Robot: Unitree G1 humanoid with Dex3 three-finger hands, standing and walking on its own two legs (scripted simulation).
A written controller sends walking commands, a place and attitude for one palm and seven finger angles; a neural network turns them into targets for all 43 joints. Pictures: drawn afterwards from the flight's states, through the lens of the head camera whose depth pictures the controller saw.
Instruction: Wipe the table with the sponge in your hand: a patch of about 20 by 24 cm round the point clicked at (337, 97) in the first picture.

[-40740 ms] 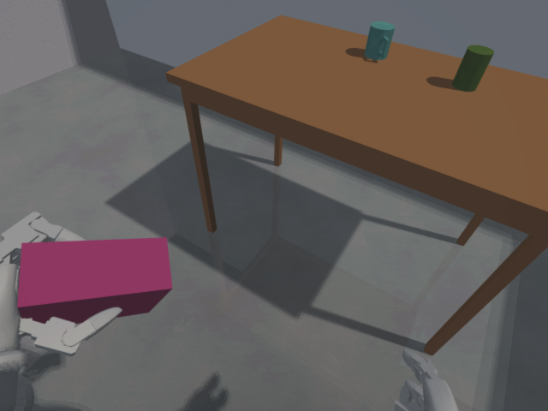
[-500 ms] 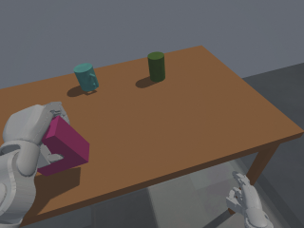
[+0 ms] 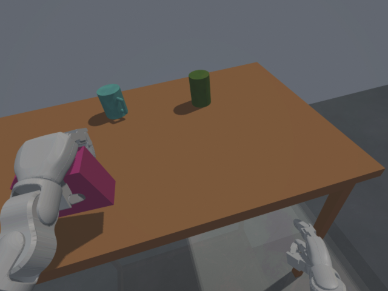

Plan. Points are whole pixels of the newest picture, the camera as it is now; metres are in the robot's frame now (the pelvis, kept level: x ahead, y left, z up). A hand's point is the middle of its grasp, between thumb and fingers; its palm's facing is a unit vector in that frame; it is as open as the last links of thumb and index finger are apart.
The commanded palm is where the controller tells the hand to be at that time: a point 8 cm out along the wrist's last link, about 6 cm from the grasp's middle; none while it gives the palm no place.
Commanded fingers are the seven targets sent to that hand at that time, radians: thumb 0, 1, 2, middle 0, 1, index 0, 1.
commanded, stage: turn the palm down, sponge in hand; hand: left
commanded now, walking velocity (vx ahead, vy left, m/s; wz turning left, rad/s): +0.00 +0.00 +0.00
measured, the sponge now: (76, 189) +0.24 +0.29 +0.12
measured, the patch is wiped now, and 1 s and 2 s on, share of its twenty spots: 0.00 0.00 0.00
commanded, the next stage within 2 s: move the sponge above the wiping area in 0.16 s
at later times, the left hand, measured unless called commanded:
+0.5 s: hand (57, 161) +0.24 +0.30 +0.19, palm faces +0.24 -0.03 -0.97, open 9.9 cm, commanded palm +0.19 +0.28 +0.25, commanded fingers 0.00 0.10 1.30 -1.20 -1.60 -1.20 -1.60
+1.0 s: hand (53, 170) +0.23 +0.30 +0.18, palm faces +0.23 -0.08 -0.97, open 9.9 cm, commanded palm +0.18 +0.28 +0.24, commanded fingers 0.00 0.10 1.30 -1.20 -1.60 -1.20 -1.60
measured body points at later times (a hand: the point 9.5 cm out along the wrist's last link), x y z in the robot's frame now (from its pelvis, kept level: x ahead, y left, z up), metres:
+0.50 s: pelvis +0.00 +0.00 +0.00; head -0.03 -0.05 +0.45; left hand +0.23 +0.29 +0.25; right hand +0.26 -0.20 -0.07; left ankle +0.02 +0.12 -0.73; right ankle +0.07 -0.07 -0.73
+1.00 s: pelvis +0.00 +0.01 +0.00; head -0.03 -0.05 +0.45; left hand +0.22 +0.30 +0.23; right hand +0.26 -0.19 -0.07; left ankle +0.02 +0.13 -0.73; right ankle +0.07 -0.07 -0.73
